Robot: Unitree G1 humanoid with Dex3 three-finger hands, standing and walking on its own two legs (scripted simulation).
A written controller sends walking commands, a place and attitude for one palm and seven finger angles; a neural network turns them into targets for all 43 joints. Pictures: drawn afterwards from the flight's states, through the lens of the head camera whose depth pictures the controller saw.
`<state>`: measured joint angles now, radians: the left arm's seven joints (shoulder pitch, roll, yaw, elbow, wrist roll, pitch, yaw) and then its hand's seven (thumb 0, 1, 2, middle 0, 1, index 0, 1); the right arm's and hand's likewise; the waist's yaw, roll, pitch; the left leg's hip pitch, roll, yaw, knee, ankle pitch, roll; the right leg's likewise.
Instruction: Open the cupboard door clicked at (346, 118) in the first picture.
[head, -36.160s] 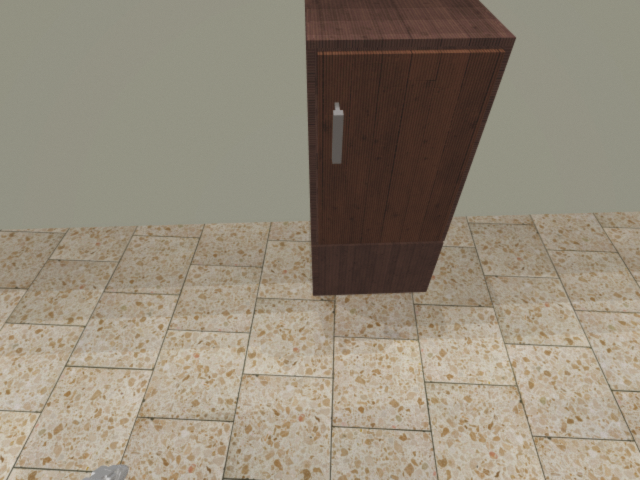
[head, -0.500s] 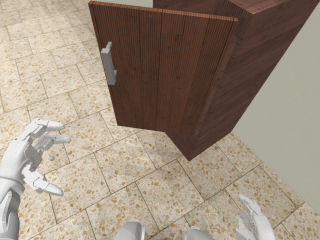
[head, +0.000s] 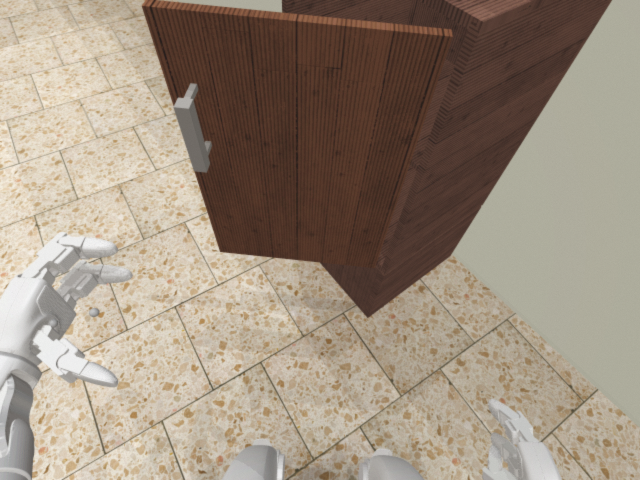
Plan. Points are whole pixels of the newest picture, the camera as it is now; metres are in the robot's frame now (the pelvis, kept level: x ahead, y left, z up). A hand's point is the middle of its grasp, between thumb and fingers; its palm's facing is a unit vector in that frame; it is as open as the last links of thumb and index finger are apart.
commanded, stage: raise the hand with hooked fingers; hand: left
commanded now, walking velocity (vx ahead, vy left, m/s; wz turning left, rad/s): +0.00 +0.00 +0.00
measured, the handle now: (197, 129) +0.60 +0.23 +0.04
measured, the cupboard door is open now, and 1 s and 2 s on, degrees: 47 47 47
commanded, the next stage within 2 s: move the hooked fingers beside the handle in 0.08 s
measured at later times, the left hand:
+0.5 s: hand (109, 272) +0.33 +0.27 +0.05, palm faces -0.07 -1.00 -0.02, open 14.0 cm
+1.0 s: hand (127, 214) +0.42 +0.28 +0.05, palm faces -0.06 -1.00 -0.01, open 14.0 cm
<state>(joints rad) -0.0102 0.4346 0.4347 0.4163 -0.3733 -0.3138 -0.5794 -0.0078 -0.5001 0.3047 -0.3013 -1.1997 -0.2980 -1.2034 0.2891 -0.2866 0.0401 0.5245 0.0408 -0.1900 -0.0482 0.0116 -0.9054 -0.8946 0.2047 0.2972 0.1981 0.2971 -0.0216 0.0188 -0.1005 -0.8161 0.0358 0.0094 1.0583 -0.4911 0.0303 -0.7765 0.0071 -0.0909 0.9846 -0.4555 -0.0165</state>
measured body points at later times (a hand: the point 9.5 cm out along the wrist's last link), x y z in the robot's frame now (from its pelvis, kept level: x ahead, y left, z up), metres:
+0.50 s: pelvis -0.01 +0.00 -0.01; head +0.08 +0.02 +0.44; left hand +0.33 +0.33 +0.06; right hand +0.14 -0.26 -0.09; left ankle +0.01 +0.10 -0.67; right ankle +0.01 -0.12 -0.67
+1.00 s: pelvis -0.01 +0.01 -0.01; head +0.11 +0.03 +0.42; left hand +0.42 +0.33 +0.05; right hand +0.06 -0.27 -0.11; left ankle +0.01 +0.10 -0.67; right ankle +0.01 -0.12 -0.67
